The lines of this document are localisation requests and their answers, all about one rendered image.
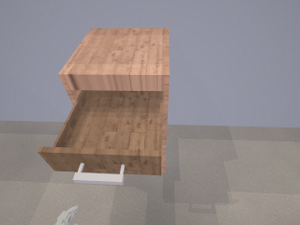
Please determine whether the drawer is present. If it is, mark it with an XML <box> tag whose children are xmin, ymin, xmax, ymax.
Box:
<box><xmin>37</xmin><ymin>90</ymin><xmax>163</xmax><ymax>176</ymax></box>

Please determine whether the robot left hand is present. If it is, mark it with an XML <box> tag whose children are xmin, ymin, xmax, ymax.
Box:
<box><xmin>53</xmin><ymin>205</ymin><xmax>79</xmax><ymax>225</ymax></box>

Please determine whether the handle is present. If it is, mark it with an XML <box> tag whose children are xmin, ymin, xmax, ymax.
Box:
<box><xmin>72</xmin><ymin>163</ymin><xmax>125</xmax><ymax>186</ymax></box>

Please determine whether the cabinet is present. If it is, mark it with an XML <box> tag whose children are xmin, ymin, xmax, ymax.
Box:
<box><xmin>58</xmin><ymin>27</ymin><xmax>170</xmax><ymax>174</ymax></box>

